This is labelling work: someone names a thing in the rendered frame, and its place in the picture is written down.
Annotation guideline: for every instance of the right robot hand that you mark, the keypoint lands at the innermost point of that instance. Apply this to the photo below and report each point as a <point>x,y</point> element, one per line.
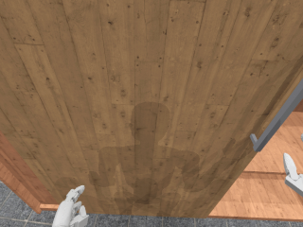
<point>292,179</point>

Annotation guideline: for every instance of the handle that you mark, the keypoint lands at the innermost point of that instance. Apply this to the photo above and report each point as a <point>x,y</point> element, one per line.
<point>287,108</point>

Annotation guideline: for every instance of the left robot hand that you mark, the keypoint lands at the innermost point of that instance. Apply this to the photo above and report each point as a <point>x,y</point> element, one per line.
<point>65,215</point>

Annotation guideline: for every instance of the wardrobe door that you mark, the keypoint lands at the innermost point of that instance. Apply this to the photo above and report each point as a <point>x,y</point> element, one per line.
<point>149,104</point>
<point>13,161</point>

